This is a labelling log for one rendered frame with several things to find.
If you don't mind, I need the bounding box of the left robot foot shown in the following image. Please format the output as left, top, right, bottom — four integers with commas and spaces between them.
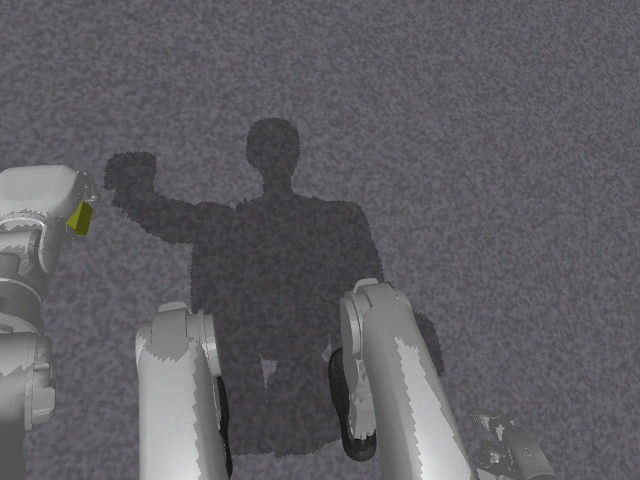
216, 376, 233, 480

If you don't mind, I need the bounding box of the cube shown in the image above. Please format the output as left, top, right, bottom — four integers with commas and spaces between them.
66, 200, 93, 236

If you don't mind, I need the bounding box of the left robot arm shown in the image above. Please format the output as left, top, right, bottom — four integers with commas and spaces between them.
0, 213, 63, 480

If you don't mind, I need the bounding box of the left robot hand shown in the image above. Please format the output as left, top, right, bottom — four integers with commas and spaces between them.
0, 165, 102, 243

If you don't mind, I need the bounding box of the right robot hand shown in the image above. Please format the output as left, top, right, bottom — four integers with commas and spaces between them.
471, 407, 556, 480

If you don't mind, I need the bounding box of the right robot foot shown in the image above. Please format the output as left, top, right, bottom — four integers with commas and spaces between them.
328, 348, 377, 462

